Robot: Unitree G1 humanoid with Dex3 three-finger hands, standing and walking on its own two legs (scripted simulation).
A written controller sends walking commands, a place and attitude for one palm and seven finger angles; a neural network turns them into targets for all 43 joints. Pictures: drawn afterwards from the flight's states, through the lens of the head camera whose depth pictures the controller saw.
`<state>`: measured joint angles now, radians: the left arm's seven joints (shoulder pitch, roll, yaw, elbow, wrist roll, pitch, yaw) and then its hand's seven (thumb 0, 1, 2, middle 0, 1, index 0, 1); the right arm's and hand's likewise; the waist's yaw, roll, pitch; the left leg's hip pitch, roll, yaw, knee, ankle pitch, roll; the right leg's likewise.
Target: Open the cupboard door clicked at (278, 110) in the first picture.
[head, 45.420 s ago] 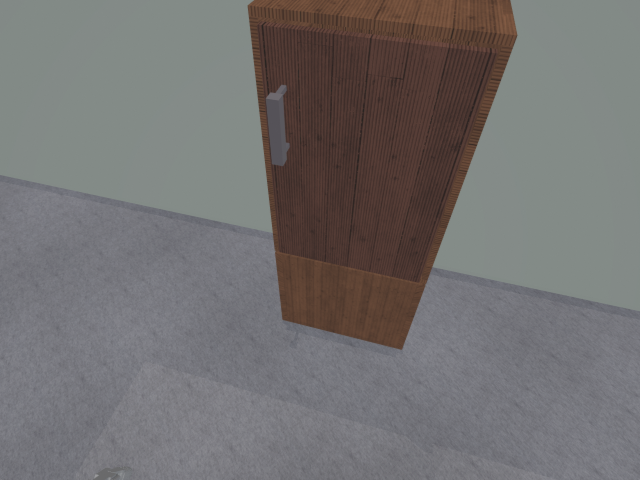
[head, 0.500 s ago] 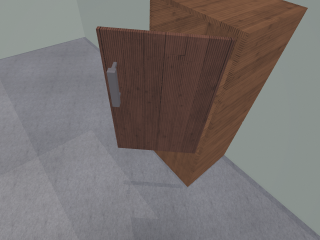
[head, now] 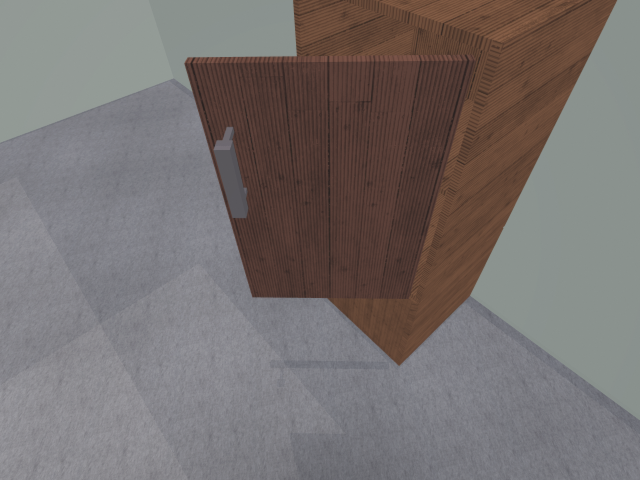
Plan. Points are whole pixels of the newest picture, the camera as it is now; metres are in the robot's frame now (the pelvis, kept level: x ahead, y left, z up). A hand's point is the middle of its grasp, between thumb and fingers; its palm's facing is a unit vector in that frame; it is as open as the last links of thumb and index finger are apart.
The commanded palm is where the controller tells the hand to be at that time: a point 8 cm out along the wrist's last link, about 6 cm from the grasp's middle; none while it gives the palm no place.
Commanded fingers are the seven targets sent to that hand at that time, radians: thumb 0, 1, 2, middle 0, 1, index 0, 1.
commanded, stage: look again from close up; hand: left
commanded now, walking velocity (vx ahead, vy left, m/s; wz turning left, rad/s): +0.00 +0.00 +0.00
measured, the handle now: (234, 173) +0.55 +0.18 +0.07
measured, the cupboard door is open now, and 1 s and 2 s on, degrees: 47 47 47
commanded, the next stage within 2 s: raise the hand with hooked fingers in 0.52 s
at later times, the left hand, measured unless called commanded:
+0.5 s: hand out of the picture +0.03 +0.15 -0.17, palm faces +0.01 -0.98 -0.20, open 7.4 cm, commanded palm none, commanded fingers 0.00 0.90 0.90 -0.20 -0.30 -0.20 -0.30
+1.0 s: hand (221, 446) +0.17 +0.14 -0.03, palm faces +0.02 -1.00 -0.02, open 8.4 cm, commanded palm +0.14 +0.21 -0.03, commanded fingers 0.00 0.43 0.70 -0.23 -0.60 -0.23 -0.60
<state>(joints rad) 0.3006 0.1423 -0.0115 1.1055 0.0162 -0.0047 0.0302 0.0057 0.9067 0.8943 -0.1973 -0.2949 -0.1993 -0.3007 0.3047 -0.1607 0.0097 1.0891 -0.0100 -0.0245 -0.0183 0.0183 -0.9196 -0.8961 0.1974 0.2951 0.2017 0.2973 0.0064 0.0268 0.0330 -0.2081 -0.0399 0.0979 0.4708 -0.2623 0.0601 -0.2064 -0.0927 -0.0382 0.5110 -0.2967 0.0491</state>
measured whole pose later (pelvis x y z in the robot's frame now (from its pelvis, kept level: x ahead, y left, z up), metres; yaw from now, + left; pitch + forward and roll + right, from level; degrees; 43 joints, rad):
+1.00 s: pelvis -0.02 -0.06 -0.05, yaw +1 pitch +9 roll +2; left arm 0.37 0.19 0.20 0.25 -0.26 -0.51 -0.37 0.01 0.66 0.79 -0.22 -0.46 -0.22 -0.46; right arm 0.13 -0.27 -0.07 0.57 0.03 -0.24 -0.02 0.01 -0.90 -0.90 0.20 0.30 0.20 0.30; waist 0.01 -0.04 -0.10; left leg -0.65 0.05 0.05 0.91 -0.42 -0.03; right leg -0.65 -0.04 -0.08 0.96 -0.48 -0.04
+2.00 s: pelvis -0.02 -0.01 -0.03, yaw +2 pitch +4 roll -2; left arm 0.03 0.38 0.36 0.25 -0.32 -0.11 -0.42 0.00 -0.46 0.32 -0.30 -1.17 -0.30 -1.17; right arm 0.24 -0.26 0.06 0.56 0.05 -0.24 -0.09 0.01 -0.90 -0.90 0.20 0.30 0.21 0.30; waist 0.03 0.03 -0.05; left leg -0.49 0.02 0.04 0.78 -0.37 0.04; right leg -0.43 -0.04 -0.09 0.72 -0.37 0.02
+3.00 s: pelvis -0.02 -0.04 -0.02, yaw +1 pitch +3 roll -1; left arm -0.20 0.41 0.42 0.51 -0.31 -0.16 -0.47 -0.01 -0.50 0.30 -0.30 -1.20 -0.30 -1.20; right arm 0.26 -0.28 0.05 0.62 0.06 -0.22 -0.12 0.01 -0.90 -0.90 0.20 0.30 0.20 0.30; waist 0.02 0.04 -0.02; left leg -0.43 0.04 0.03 0.69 -0.32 0.00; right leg -0.39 -0.02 -0.09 0.67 -0.34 -0.01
